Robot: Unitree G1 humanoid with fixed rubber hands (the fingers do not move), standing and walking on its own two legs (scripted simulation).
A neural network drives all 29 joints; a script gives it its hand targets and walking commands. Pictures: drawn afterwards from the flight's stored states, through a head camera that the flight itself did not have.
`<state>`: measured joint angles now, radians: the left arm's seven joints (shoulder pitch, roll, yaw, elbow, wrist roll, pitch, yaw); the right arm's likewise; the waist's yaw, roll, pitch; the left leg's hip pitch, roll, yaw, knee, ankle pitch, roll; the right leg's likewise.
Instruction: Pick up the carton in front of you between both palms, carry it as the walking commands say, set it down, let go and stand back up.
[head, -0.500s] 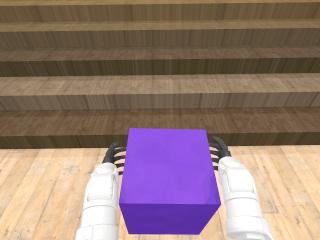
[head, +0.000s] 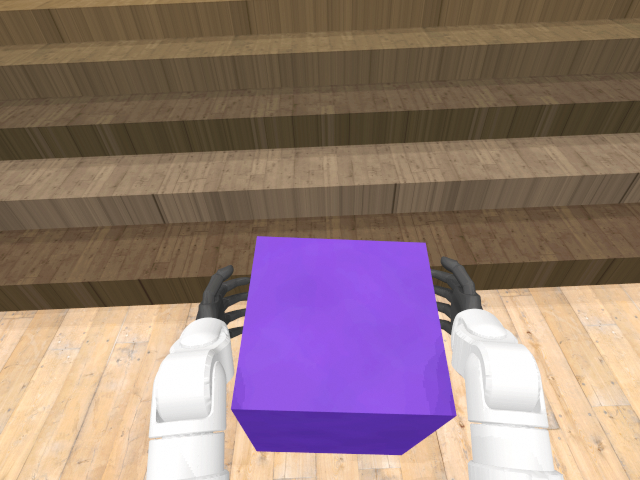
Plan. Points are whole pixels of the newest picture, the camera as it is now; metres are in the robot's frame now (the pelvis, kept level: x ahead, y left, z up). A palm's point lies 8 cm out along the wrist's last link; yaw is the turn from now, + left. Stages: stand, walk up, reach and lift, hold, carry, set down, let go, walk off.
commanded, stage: carry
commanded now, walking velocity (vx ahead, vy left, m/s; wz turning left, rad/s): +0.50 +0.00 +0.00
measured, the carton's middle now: (335, 354) +0.28 +0.00 +0.01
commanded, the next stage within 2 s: none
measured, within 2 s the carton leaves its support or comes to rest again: neither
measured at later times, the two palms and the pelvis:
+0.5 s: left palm (234, 208) +0.50 +0.15 +0.09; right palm (425, 209) +0.47 -0.15 +0.09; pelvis +0.26 +0.01 +0.00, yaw -3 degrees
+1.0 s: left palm (271, 92) +0.86 +0.10 +0.13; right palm (408, 89) +0.84 -0.20 +0.13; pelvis +0.54 -0.03 -0.02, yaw -2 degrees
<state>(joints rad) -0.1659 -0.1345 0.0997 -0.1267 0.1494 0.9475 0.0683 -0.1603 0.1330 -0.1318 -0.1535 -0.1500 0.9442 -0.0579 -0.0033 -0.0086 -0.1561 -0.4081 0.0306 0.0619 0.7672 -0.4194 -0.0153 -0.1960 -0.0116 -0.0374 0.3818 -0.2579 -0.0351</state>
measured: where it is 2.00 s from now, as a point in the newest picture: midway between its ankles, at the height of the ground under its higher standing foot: (347, 378)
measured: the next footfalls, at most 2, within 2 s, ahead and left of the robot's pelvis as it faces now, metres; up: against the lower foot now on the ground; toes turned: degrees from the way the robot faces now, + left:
left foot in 0.20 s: +0.20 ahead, +0.12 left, +0.00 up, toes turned +9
right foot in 0.62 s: +0.51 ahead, -0.12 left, +0.00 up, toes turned -14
